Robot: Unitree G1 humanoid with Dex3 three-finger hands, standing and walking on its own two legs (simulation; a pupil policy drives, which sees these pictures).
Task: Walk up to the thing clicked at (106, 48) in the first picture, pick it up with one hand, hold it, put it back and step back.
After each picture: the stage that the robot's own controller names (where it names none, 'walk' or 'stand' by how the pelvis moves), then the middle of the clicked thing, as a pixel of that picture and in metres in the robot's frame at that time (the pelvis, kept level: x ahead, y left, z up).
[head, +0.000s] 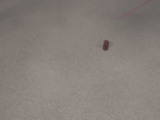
stand; (105, 45) +1.45 -0.21 -0.72
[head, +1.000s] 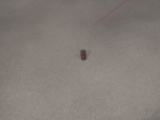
walk; (83, 55) +1.32 +0.16 -0.69
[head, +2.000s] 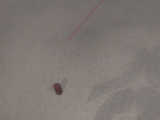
walk; (58, 89) +0.79 +0.37 -0.72
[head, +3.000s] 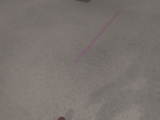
walk; out of the picture +0.52 +0.29 -0.71
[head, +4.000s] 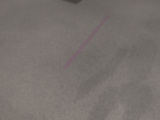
stand; out of the picture +0.40 +0.27 -0.71
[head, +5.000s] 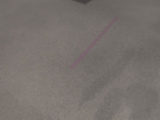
stand; out of the picture +0.40 +0.24 -0.72
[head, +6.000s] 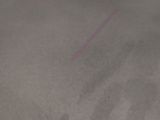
stand; out of the picture +0.42 +0.24 -0.72
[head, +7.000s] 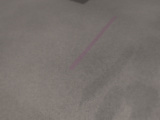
stand; out of the picture +0.39 +0.25 -0.73
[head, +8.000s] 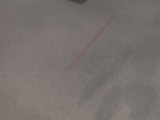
stand; out of the picture +0.39 +0.25 -0.73
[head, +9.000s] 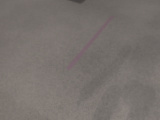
stand; out of the picture +0.38 +0.25 -0.73
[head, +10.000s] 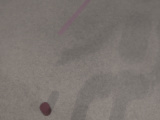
go down; (45, 109) +0.42 +0.25 -0.62
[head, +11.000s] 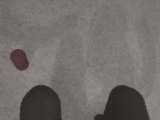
go down; (20, 60) +0.47 +0.29 -0.30
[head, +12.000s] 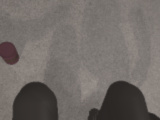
close in; (9, 54) +0.46 +0.30 -0.29
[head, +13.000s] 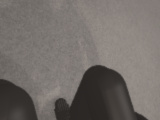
close; out of the picture +0.44 +0.34 -0.22
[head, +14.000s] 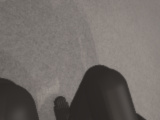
close; out of the picture +0.42 +0.33 -0.22
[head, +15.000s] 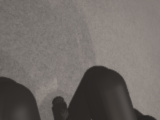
lift; out of the picture +0.41 +0.31 -0.23
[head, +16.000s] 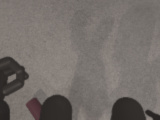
close; (37, 110) +0.28 +0.26 -0.41
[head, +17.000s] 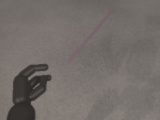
close; out of the picture +0.15 +0.31 -0.69
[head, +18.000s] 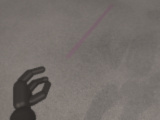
stand; out of the picture +0.10 +0.38 -0.70
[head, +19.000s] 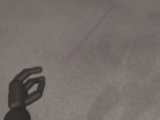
stand; out of the picture +0.05 +0.45 -0.70
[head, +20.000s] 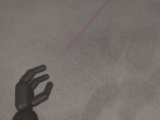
stand; out of the picture +0.01 +0.51 -0.68
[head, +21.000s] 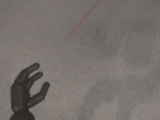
stand; out of the picture -0.04 +0.55 -0.65
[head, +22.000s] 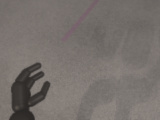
stand; out of the picture -0.07 +0.60 -0.65
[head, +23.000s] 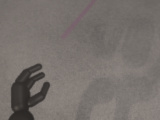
stand; out of the picture -0.11 +0.65 -0.64
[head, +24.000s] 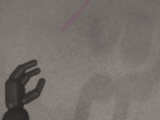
stand; out of the picture -0.14 +0.68 -0.61
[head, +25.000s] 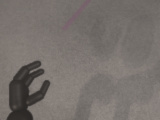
stand; out of the picture -0.17 +0.71 -0.60
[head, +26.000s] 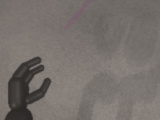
close; out of the picture -0.20 +0.74 -0.60
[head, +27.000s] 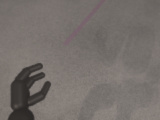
stand; out of the picture -0.22 +0.77 -0.65
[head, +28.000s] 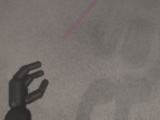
stand; out of the picture -0.24 +0.79 -0.64
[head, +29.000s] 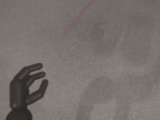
stand; out of the picture -0.26 +0.80 -0.63
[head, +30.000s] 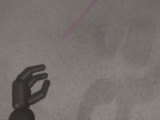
close; out of the picture -0.26 +0.83 -0.64
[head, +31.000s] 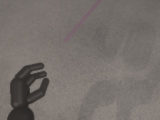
close; out of the picture -0.27 +0.83 -0.65
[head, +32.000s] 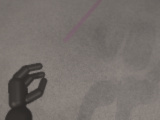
close; out of the picture -0.27 +0.83 -0.65
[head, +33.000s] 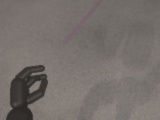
close; out of the picture -0.28 +0.84 -0.66
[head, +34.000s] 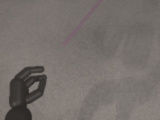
close; out of the picture -0.28 +0.84 -0.66
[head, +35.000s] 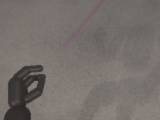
close; out of the picture -0.28 +0.84 -0.67
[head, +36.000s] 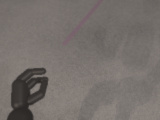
close; out of the picture -0.28 +0.84 -0.66
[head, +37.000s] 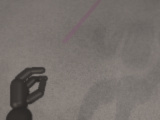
close; out of the picture -0.28 +0.84 -0.66
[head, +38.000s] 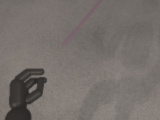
close; out of the picture -0.29 +0.84 -0.67
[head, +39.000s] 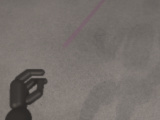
close; out of the picture -0.28 +0.84 -0.67
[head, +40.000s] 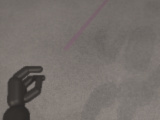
close; out of the picture -0.28 +0.84 -0.68
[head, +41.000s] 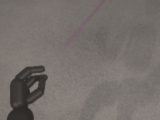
close; out of the picture -0.28 +0.84 -0.66
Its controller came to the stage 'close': yes
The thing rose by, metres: 0.13
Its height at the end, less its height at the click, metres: -0.02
